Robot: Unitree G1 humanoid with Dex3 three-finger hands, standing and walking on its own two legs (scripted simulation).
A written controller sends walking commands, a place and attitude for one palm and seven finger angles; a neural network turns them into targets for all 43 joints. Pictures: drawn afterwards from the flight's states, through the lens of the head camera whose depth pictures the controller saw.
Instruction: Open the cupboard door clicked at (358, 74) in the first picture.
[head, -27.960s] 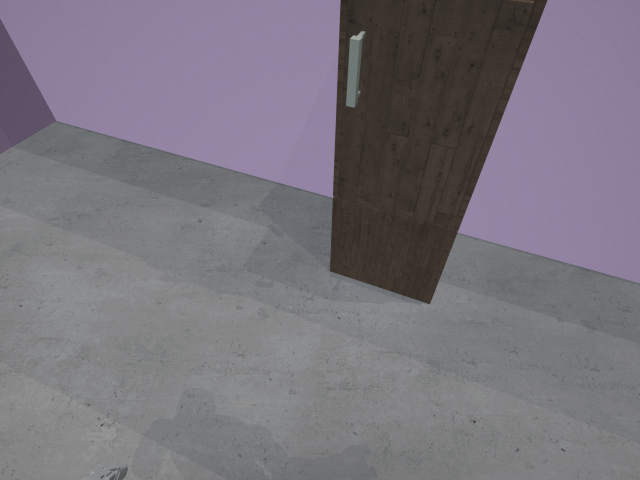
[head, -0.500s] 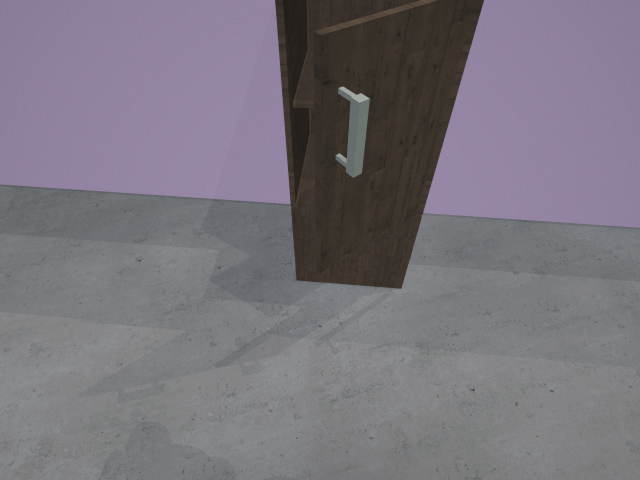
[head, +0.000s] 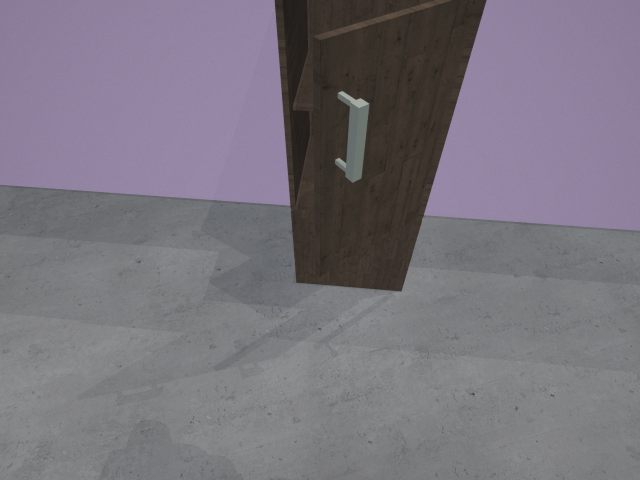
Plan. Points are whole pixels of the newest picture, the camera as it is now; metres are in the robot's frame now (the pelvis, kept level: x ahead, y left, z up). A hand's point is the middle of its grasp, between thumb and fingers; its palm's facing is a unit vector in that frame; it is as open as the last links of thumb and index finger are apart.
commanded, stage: walk to a spot facing it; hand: left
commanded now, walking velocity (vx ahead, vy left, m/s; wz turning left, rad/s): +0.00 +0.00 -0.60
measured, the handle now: (348, 137) +0.65 -0.01 +0.07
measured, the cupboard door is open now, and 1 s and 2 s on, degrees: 42 42 42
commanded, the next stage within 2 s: none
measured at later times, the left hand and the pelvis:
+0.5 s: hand out of the picture +0.07 +0.15 -0.18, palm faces -0.15 -0.95 -0.28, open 7.4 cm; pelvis -0.01 -0.04 -0.02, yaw -13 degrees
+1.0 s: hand (225, 446) +0.20 +0.16 -0.18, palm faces -0.42 -0.87 -0.25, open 7.4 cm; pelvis +0.02 +0.00 -0.01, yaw -31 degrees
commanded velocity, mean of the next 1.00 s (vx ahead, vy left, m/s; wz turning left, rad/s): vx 0.00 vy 0.00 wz -0.60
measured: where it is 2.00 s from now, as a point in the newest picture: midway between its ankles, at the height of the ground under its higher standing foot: outside the picture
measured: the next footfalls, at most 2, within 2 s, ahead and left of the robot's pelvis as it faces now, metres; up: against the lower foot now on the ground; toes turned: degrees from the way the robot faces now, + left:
left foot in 0.86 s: +0.11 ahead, +0.11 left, +0.00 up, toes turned -29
right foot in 1.18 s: -0.01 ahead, -0.16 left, +0.00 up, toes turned -41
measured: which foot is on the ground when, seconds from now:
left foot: down 0.00-0.40, up 0.42-0.84, down 0.86-1.00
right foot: down 0.00-0.86, up 0.88-1.00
